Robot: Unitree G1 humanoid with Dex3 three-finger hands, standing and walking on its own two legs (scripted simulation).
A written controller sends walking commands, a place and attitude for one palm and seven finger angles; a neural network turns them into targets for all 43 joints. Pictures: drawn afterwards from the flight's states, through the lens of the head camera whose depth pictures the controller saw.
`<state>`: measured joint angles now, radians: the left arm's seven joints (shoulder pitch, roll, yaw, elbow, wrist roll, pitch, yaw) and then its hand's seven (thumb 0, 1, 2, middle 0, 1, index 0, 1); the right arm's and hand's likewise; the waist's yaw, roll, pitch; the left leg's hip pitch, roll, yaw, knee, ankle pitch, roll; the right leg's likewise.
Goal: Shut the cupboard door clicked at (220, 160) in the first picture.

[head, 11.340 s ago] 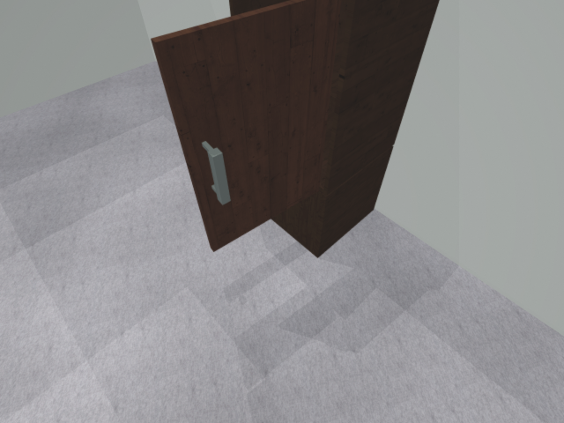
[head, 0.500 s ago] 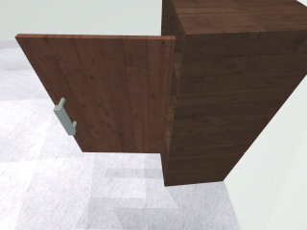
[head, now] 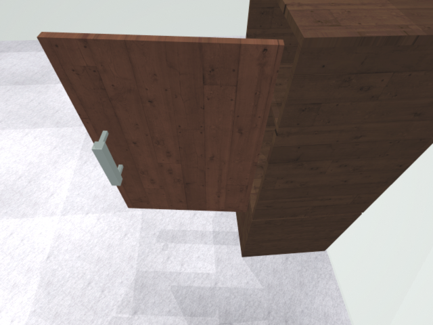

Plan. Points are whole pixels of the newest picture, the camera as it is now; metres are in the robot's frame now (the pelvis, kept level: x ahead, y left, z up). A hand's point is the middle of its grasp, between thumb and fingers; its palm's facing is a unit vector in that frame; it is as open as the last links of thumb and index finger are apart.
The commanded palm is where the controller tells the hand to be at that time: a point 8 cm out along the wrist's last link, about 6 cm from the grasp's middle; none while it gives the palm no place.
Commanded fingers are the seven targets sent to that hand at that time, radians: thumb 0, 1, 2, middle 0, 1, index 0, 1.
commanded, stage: shuffle to correct the standing spot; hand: left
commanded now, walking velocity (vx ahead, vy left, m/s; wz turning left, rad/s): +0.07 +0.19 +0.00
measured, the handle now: (110, 159) +0.46 +0.30 -0.03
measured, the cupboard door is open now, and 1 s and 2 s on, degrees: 84 84 84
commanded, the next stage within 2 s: come to a stop and stand still in 0.24 s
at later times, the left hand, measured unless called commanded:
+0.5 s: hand out of the picture +0.02 +0.30 -0.19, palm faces +0.11 -0.96 -0.25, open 7.4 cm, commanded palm none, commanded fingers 0.00 0.90 0.90 -0.20 -0.30 -0.20 -0.30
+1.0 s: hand out of the picture +0.04 +0.24 -0.17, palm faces +0.07 -0.98 -0.19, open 7.3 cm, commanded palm none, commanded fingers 0.00 0.90 0.90 -0.20 -0.30 -0.20 -0.30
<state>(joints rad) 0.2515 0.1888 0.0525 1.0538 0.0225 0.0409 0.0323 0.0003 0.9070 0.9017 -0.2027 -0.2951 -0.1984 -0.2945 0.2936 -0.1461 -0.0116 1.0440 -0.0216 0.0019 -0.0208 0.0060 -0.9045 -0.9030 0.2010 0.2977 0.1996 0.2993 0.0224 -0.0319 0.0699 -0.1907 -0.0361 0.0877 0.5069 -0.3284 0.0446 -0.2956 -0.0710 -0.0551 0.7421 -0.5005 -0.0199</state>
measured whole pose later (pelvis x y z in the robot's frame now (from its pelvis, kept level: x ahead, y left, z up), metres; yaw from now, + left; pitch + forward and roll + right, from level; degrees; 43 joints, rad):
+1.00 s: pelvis +0.02 +0.06 +0.00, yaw +3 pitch +0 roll -1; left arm 0.26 0.16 0.03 1.06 0.01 0.00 0.02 0.00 0.93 0.90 -0.20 -0.30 -0.20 -0.29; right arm 0.27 -0.14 -0.02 1.12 -0.01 0.02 -0.03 0.01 -0.91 -0.90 0.20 0.30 0.20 0.30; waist -0.02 0.00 0.03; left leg -0.23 0.06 0.02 0.53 -0.29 -0.02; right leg -0.18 0.07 -0.09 0.49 -0.30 -0.08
